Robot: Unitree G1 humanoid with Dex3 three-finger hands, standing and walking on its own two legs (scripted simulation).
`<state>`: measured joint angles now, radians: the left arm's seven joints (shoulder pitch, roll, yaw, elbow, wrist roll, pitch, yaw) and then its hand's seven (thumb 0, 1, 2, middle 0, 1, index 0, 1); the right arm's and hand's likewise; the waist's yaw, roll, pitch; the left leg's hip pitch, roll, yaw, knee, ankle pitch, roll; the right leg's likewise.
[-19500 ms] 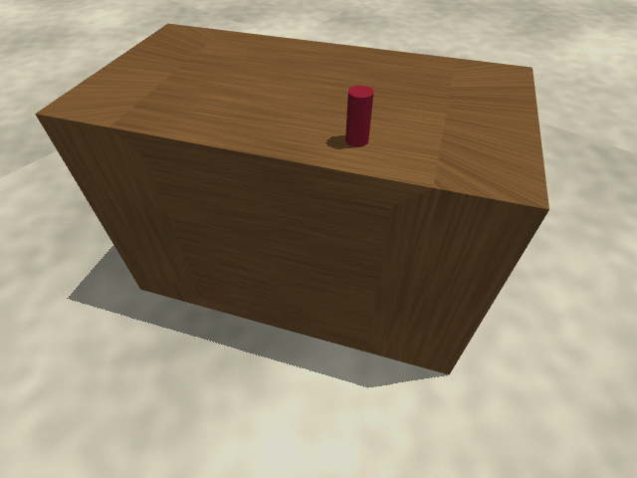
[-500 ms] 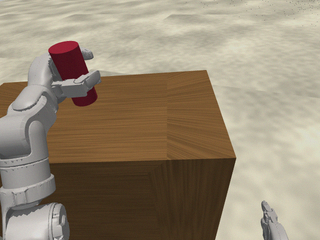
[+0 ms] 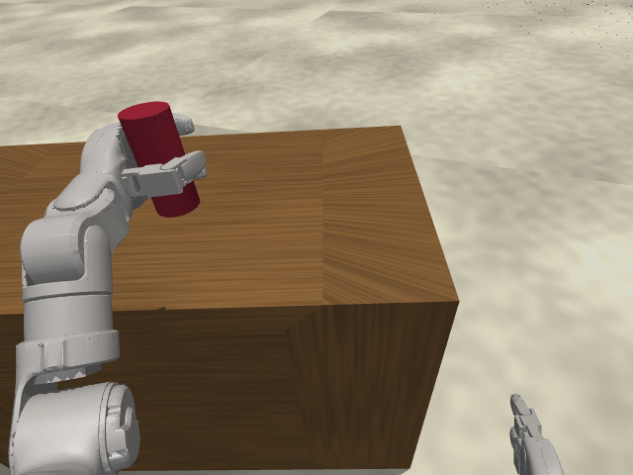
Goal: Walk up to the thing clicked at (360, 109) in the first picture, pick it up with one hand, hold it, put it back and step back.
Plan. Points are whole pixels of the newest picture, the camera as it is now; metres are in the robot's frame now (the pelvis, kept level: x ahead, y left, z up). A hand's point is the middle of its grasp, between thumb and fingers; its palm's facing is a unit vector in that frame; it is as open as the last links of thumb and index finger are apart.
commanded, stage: crouch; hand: left
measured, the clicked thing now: (162, 161) +0.39 +0.18 +0.26
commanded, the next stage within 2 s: lower in 1.12 s
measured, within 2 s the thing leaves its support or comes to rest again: neither
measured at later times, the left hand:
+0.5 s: hand (185, 180) +0.46 +0.19 +0.20, palm faces +0.14 -0.99 -0.01, open 6.9 cm
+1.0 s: hand (197, 190) +0.48 +0.19 +0.16, palm faces +0.14 -0.99 -0.02, open 6.9 cm
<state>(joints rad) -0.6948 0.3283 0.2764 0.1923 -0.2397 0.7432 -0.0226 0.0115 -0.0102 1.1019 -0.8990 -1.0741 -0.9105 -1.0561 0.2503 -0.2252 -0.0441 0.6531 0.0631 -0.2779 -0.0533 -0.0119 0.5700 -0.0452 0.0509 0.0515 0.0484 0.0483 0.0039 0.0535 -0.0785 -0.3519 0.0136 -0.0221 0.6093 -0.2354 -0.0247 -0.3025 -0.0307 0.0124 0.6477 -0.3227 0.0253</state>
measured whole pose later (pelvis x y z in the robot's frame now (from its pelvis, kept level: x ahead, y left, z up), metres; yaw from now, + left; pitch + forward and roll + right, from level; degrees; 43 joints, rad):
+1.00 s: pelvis +0.03 +0.00 +0.00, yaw -1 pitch +6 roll -1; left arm -0.73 0.37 0.30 0.76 -0.13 0.05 -0.05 0.01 -0.01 1.10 -0.90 -1.06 -0.92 -1.04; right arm 0.26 -0.21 -0.03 0.55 0.01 -0.21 -0.04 -0.01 0.54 -0.05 0.05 0.05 0.05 0.05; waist -0.07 0.02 -0.07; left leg -0.46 0.04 -0.01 0.64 -0.28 -0.02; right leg -0.40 -0.01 0.03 0.63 -0.33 0.03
